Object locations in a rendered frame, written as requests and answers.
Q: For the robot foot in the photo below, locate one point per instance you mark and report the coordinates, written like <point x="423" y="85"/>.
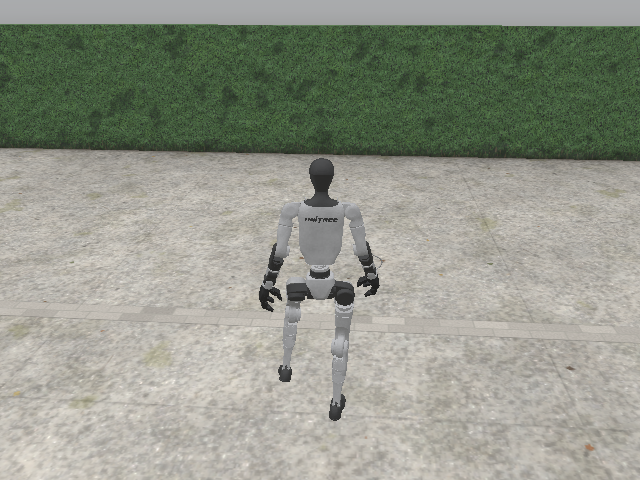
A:
<point x="285" y="374"/>
<point x="335" y="412"/>

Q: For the robot left upper arm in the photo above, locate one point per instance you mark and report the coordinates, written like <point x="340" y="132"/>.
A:
<point x="288" y="212"/>

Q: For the right robot foot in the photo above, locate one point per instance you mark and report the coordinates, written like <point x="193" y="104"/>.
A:
<point x="335" y="412"/>

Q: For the right robot hand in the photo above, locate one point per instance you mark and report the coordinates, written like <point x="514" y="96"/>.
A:
<point x="367" y="282"/>

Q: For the left robot foot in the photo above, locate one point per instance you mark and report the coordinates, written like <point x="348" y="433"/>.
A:
<point x="285" y="374"/>

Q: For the left robot forearm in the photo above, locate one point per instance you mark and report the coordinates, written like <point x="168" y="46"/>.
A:
<point x="273" y="270"/>

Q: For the left robot hand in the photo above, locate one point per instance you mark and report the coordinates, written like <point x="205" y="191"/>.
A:
<point x="264" y="297"/>

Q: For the robot right upper arm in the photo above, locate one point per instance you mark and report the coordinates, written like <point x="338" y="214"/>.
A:
<point x="352" y="212"/>

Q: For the right robot forearm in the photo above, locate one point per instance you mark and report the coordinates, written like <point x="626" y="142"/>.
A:
<point x="368" y="264"/>

